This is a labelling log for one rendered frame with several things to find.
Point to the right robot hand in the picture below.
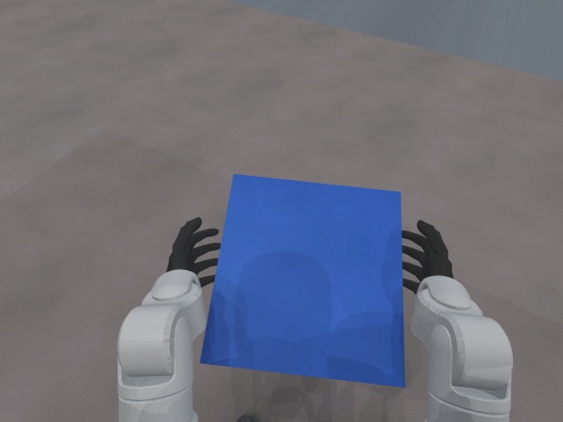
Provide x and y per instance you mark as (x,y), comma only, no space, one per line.
(434,260)

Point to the right robot forearm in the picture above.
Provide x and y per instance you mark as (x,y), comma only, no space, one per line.
(470,358)

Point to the left robot forearm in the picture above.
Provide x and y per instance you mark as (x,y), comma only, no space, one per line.
(155,351)

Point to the carton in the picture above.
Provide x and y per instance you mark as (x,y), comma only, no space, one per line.
(309,281)

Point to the left robot hand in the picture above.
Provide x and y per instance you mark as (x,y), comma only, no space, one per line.
(184,254)

